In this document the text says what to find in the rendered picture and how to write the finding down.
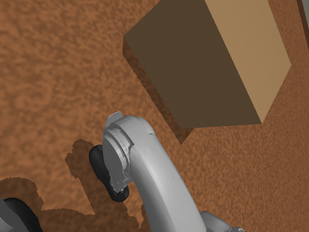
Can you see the right robot hand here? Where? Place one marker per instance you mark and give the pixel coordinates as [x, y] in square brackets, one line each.
[215, 224]

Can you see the left robot foot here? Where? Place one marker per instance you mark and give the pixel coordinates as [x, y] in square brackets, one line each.
[25, 213]

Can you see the right robot foot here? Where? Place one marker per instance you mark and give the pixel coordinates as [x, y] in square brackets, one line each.
[97, 162]

